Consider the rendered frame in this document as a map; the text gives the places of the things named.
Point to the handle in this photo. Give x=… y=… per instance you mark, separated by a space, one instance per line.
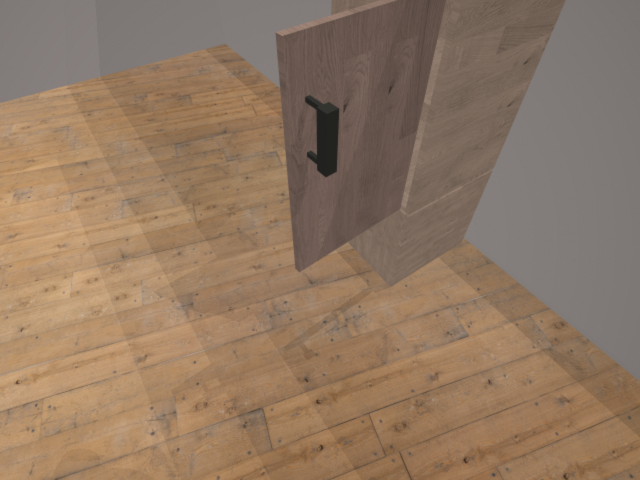
x=327 y=136

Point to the cupboard door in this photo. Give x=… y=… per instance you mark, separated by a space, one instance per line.
x=372 y=62

